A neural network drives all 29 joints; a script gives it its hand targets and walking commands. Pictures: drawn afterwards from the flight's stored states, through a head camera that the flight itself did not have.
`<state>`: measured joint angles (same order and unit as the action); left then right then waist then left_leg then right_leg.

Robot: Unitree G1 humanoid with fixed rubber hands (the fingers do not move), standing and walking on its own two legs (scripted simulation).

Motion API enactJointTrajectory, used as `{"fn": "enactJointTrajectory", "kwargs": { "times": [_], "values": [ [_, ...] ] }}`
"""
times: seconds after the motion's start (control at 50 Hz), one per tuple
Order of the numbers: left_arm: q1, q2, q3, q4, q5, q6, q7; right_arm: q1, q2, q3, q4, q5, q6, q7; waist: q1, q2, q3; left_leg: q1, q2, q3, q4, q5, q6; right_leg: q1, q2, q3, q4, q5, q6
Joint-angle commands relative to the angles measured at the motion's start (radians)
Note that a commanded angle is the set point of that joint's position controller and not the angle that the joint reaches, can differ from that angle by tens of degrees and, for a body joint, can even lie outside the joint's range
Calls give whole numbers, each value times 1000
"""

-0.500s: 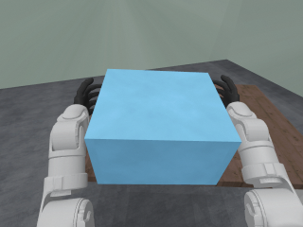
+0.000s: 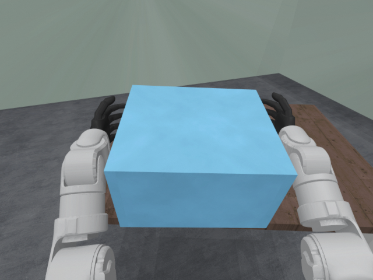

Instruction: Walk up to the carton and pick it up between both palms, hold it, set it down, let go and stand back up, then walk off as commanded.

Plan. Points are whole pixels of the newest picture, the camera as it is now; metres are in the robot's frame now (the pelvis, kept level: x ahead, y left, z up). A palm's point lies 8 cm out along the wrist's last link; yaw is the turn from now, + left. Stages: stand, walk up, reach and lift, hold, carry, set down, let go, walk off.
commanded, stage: hold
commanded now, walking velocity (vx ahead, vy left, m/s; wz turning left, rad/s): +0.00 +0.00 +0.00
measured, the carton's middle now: (194, 151) +0.34 -0.01 +0.18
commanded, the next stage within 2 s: set down in 0.40 s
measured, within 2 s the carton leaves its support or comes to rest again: neither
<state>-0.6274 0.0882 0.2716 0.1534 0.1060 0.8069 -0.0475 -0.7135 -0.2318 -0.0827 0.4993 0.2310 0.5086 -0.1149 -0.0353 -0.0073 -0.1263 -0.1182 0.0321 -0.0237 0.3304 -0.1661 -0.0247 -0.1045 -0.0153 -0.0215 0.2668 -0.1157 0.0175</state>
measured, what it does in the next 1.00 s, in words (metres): stands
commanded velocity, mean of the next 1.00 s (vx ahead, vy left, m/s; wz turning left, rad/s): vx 0.00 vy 0.00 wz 0.00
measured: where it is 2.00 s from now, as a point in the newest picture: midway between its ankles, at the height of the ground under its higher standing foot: outside the picture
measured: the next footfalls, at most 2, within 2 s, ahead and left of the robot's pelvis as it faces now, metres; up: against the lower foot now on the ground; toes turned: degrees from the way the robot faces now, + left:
none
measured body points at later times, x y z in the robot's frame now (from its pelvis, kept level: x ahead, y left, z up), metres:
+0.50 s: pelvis +0.00 +0.00 +0.00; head -0.07 +0.01 +0.45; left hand +0.37 +0.18 +0.22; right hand +0.38 -0.19 +0.22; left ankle +0.01 +0.13 -0.75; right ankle +0.02 -0.13 -0.75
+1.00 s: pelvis +0.02 +0.00 +0.00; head +0.00 +0.01 +0.45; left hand +0.41 +0.19 +0.20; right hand +0.43 -0.19 +0.19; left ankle +0.01 +0.13 -0.75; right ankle +0.02 -0.13 -0.75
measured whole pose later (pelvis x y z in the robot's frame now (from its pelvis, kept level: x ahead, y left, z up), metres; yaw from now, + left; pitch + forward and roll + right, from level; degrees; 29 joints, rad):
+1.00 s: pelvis +0.02 +0.00 +0.00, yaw +0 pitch -2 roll -1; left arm -0.69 0.05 0.30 0.27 0.15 0.58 -0.05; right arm -0.74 -0.23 -0.14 0.65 0.19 0.24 -0.05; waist 0.01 -0.01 -0.03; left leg -0.12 0.03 -0.02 0.33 -0.18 -0.03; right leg -0.10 -0.02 -0.02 0.27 -0.13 0.02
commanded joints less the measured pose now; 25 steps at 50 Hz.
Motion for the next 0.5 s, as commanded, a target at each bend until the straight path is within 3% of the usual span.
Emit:
{"fn": "enactJointTrajectory", "kwargs": {
  "times": [0.0, 0.38, 0.4, 0.48],
  "values": [
    [-719, -495, -373, -190, -92, -73, -153, -870, 606, 354, -352, 163, -42, 147, -7, -11, -324, 30, -79, 18, -39, 226, 5, 242, 79, 12, 5, 174, -17],
    [-719, -490, -359, -178, -84, -71, -156, -871, 607, 354, -342, 163, -40, 147, -1, -19, -312, 22, -79, 20, -46, 205, 11, 244, 75, 14, 1, 156, -15],
    [-792, -468, -361, -197, -121, -76, -149, -888, 578, 294, -356, 156, -56, 145, -11, 1, -319, 20, -85, 37, -61, 169, 22, 231, 86, 1, 4, 124, -16],
    [-797, -480, -347, -140, -106, -110, -148, -911, 586, 255, -295, 105, -100, 165, 2, 6, -301, 16, -77, 35, -72, 116, 17, 187, 78, -11, -4, 63, -25]
  ]
}}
